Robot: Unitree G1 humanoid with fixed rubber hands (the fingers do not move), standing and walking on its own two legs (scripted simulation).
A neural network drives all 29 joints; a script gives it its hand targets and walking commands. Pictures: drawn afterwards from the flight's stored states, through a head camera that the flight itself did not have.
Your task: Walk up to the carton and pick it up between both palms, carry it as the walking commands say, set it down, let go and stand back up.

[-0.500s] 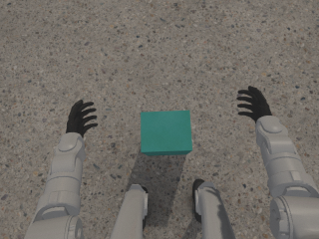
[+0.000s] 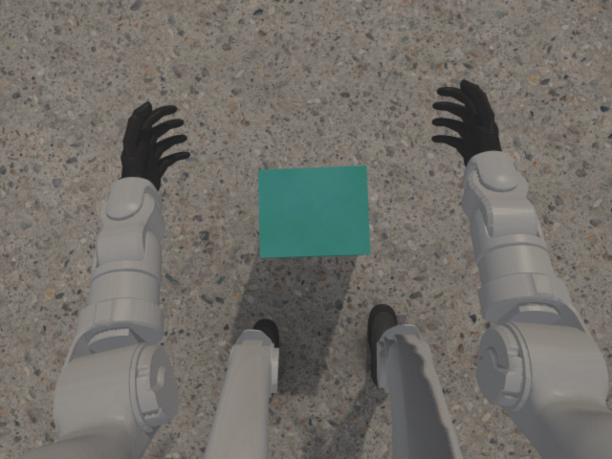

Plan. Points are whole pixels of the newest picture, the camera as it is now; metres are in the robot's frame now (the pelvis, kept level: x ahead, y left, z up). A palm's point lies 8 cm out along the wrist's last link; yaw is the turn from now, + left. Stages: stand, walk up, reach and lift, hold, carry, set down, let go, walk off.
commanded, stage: reach and lift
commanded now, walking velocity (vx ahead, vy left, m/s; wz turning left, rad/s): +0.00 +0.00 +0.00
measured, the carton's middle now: (314, 218) +0.44 +0.02 -0.51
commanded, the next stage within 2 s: none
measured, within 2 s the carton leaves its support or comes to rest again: neither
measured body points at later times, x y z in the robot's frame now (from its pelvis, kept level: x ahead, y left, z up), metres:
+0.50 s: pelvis -0.03 +0.01 -0.14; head +0.29 +0.00 +0.17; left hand +0.47 +0.22 -0.27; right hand +0.49 -0.18 -0.28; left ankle +0.05 +0.17 -0.61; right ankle +0.08 -0.14 -0.61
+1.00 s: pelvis -0.04 +0.01 -0.23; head +0.32 +0.01 +0.04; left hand +0.47 +0.21 -0.41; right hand +0.48 -0.18 -0.42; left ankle +0.05 +0.17 -0.61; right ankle +0.08 -0.14 -0.61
